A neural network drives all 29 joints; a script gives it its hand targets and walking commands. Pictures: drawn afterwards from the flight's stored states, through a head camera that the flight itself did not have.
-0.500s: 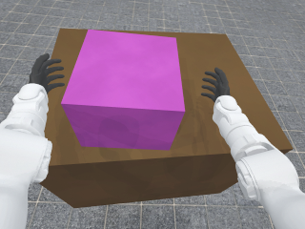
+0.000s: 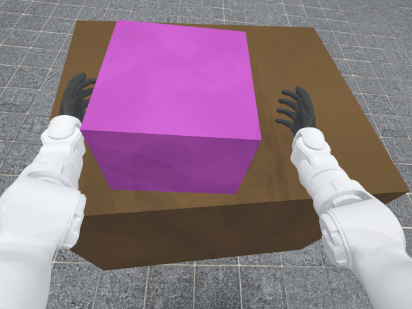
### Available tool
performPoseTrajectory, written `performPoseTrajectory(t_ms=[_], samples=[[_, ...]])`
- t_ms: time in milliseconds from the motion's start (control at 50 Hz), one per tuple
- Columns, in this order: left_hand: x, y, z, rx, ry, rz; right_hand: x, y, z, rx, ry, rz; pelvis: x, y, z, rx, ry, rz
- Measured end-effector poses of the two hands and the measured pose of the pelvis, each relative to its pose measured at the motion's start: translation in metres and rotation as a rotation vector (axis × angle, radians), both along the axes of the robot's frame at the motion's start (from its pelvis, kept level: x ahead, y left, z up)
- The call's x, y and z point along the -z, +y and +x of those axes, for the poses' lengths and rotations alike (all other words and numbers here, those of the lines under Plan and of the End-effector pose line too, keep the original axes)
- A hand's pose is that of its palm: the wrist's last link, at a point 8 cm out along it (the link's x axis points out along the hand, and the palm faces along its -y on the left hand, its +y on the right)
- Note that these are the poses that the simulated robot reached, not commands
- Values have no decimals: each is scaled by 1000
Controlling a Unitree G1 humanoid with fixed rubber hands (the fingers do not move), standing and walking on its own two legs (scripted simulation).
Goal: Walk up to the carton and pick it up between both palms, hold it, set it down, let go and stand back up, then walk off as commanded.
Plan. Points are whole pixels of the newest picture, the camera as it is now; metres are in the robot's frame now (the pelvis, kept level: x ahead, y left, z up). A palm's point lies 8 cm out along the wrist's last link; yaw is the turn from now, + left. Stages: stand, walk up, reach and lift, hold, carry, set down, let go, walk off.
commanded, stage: reach and lift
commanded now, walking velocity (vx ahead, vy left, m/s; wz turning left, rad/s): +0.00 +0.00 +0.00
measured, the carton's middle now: (178, 110) +0.54 +0.03 +0.03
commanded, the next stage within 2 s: none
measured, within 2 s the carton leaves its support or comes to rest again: neither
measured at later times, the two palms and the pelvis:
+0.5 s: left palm (77, 117) +0.48 +0.22 +0.08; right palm (274, 131) +0.44 -0.15 +0.08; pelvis -0.01 +0.00 +0.00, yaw +2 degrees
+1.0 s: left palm (78, 118) +0.48 +0.22 +0.08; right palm (274, 130) +0.44 -0.15 +0.08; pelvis -0.01 +0.00 +0.01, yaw +2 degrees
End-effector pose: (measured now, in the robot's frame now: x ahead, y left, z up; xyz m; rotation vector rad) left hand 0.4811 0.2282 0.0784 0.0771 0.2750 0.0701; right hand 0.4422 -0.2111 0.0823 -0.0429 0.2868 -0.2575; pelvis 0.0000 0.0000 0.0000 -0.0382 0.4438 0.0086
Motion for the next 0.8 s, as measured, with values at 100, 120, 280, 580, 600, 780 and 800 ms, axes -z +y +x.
performPoseTrajectory(t_ms=[100, 120, 280, 580, 600, 780, 800], samples=[[-2, -3, -2, 7, 2, -1, -1, 10, -1, -14, -3, 4, 1, -1, -2, -6, -8, -1], [-3, -4, -2, 11, 2, 7, -1, 12, -1, -16, -4, 6, 1, -1, -3, -8, -9, -2], [-4, -8, -6, 11, -11, -14, 3, 36, -1, -45, 3, 11, 1, -2, -7, -16, -9, -3], [-2, -11, -6, 14, -6, -25, 7, 56, -3, -38, 20, 18, 0, 2, -11, -28, 0, -9], [-2, -11, -6, 13, -7, -24, 7, 56, -3, -36, 21, 18, 0, 2, -11, -28, -1, -9], [-1, -11, -6, 13, -5, -31, 7, 56, -2, -46, 14, 10, -3, 3, -12, -28, -3, -6], [-1, -11, -6, 14, -5, -28, 7, 56, -2, -47, 15, 13, -4, 3, -12, -30, -6, -6]])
